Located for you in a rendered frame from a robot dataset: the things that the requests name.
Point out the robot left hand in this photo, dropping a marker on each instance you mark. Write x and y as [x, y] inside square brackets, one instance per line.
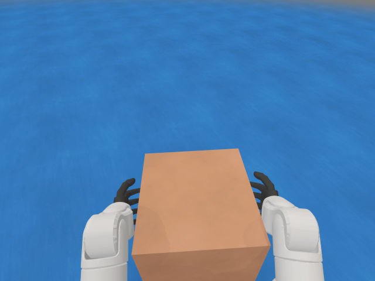
[123, 194]

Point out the robot right hand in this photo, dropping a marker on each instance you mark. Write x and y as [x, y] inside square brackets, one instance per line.
[267, 189]

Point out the robot left forearm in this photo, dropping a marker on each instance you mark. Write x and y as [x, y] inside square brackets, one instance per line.
[104, 253]

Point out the carton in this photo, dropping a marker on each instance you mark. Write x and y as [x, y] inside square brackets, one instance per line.
[197, 219]

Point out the robot right forearm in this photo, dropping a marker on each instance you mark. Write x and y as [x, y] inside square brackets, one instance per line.
[296, 240]

